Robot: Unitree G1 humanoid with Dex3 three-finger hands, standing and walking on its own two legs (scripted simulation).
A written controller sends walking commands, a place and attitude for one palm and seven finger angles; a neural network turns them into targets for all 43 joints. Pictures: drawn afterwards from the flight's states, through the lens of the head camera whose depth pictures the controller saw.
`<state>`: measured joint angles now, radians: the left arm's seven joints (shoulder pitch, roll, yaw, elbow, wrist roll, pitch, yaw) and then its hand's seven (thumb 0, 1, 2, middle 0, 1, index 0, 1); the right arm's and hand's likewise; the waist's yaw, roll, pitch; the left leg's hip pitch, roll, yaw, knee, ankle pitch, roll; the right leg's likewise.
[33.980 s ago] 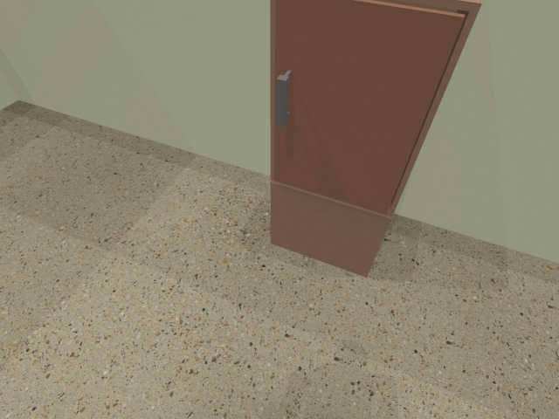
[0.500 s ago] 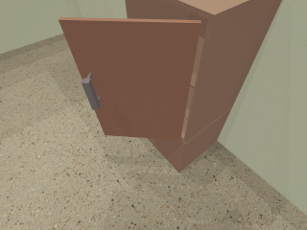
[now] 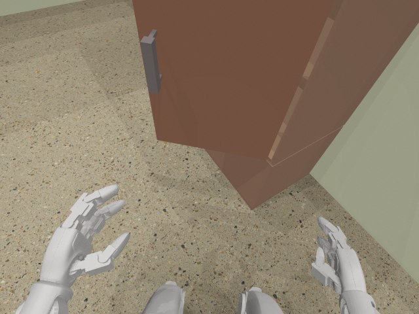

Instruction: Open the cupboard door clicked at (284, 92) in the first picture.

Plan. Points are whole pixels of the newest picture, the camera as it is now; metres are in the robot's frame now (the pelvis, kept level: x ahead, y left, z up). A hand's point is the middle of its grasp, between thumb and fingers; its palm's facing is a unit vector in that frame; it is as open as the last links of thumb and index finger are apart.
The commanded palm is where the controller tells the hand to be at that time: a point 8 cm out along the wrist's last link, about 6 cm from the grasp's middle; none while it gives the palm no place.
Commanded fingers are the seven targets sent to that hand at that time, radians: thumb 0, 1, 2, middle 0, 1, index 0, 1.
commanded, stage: raise the hand with hooked fingers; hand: left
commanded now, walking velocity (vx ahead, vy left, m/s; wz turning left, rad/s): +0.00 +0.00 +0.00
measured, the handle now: (154, 62) +0.64 +0.21 +0.09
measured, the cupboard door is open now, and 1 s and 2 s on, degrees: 46 46 46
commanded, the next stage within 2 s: move the hooked fingers beside the handle in 1.56 s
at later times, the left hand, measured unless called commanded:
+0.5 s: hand (82, 211) +0.25 +0.24 +0.07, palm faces -0.07 -1.00 -0.05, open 12.3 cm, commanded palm +0.23 +0.30 +0.08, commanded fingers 0.00 -0.34 0.37 -0.29 -1.10 -0.29 -1.10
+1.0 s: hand (64, 170) +0.30 +0.28 +0.10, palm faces -0.05 -1.00 -0.05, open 13.9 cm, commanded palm +0.28 +0.33 +0.11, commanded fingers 0.00 -0.50 0.30 -0.30 -1.20 -0.30 -1.20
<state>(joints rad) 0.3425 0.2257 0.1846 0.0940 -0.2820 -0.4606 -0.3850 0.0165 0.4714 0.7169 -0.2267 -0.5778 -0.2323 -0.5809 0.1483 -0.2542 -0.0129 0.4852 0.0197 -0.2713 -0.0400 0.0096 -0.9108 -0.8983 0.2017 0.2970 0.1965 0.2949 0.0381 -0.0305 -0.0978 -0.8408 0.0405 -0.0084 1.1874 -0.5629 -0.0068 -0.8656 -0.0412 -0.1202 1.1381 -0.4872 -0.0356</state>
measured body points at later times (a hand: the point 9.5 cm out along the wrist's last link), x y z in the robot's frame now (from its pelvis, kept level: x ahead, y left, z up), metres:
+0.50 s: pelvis +0.00 +0.03 +0.02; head +0.07 +0.05 +0.47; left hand +0.25 +0.30 +0.07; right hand +0.16 -0.23 -0.04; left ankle +0.01 +0.12 -0.65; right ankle +0.04 -0.10 -0.65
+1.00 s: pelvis +0.02 +0.02 +0.04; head +0.08 +0.03 +0.49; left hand +0.30 +0.33 +0.11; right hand +0.18 -0.22 -0.04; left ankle +0.01 +0.12 -0.65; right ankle +0.04 -0.10 -0.65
